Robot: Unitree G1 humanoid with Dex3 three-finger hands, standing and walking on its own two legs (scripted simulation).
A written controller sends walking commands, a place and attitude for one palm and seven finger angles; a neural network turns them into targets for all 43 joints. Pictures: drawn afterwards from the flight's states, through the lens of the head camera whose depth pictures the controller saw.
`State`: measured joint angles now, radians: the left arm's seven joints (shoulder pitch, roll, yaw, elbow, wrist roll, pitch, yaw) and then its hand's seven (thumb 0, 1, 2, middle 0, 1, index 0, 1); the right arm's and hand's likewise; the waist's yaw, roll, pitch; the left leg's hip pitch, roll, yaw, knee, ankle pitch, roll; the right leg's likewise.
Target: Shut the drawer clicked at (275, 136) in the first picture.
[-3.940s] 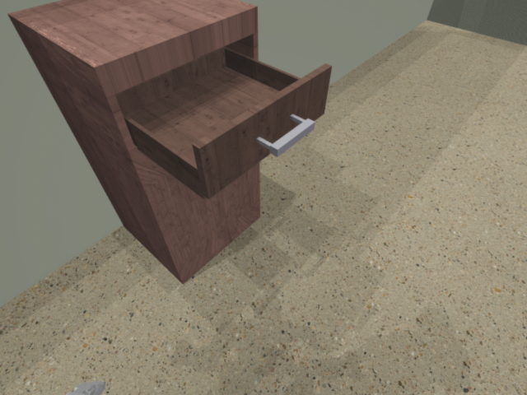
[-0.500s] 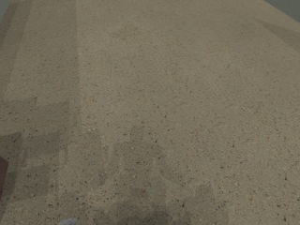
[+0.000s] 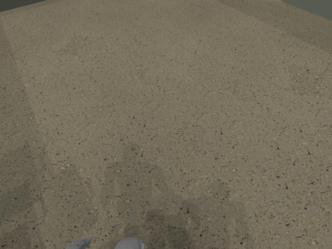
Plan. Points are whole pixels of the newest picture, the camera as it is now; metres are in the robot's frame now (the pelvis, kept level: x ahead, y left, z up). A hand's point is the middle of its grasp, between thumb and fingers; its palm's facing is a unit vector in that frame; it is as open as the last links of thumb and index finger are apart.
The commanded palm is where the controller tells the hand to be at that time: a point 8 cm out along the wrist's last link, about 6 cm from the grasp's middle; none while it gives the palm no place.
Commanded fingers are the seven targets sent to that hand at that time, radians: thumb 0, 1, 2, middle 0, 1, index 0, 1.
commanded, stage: walk around to get in front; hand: left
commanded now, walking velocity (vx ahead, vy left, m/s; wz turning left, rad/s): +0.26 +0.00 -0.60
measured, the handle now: out of the picture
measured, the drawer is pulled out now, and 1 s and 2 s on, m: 0.28 0.28 0.28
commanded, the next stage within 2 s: walk to a spot facing it in 1.12 s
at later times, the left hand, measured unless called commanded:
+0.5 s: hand (94, 232) +0.18 +0.23 -0.16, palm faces -0.23 -0.96 -0.16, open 7.4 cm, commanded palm none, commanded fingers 0.00 0.90 0.90 -0.20 -0.30 -0.20 -0.30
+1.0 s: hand (177, 149) +0.46 -0.01 -0.16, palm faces -0.58 -0.79 -0.18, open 7.3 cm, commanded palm none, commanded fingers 0.00 0.90 0.90 -0.20 -0.30 -0.20 -0.30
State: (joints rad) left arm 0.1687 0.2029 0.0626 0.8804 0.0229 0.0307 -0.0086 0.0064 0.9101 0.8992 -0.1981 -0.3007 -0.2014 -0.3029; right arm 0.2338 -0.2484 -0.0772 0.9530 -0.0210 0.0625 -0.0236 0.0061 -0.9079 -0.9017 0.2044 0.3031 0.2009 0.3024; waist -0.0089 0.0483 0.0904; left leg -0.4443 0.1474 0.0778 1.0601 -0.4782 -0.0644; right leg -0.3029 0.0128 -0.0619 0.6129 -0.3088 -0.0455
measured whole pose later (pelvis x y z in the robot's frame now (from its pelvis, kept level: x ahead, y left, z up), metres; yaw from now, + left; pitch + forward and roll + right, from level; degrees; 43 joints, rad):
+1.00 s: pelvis +0.26 -0.10 +0.00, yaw -34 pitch +0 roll -1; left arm 0.13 0.20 0.05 0.95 0.02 -0.05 -0.01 0.00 0.91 0.90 -0.20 -0.30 -0.20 -0.30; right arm 0.31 -0.15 -0.05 1.01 -0.03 -0.02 -0.02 0.01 -0.91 -0.90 0.20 0.30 0.20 0.30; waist -0.05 -0.01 0.10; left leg -0.50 0.20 0.05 1.28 -0.36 -0.05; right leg -0.33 0.07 -0.12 0.57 -0.24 -0.10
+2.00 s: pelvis +0.45 -0.20 +0.01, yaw -18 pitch +0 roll +1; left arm 0.15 0.17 0.04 0.89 0.02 0.01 0.03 0.00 0.91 0.90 -0.20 -0.30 -0.20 -0.30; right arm 0.26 -0.23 -0.11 0.97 -0.03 0.07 0.01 0.01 -0.91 -0.90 0.20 0.30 0.20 0.30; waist -0.05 0.04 0.04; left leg -0.54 0.01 0.01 1.15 -0.40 -0.06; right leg -0.21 -0.06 -0.14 0.49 -0.29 -0.03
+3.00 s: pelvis +0.49 -0.21 +0.01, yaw +20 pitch +0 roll +2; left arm 0.22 0.18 0.03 0.87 0.03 0.01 0.02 0.01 0.91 0.90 -0.20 -0.30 -0.21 -0.30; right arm 0.18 -0.26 -0.09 0.95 -0.02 0.09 0.03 0.01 -0.91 -0.90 0.20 0.30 0.20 0.30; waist -0.01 0.01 0.09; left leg -0.46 0.04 0.03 1.02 -0.42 -0.08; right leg -0.19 -0.12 -0.22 0.51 -0.31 -0.01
